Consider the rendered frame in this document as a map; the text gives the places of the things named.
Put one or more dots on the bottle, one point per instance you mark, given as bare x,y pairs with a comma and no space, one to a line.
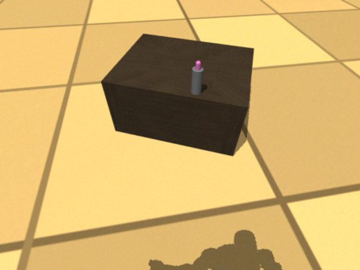
197,78

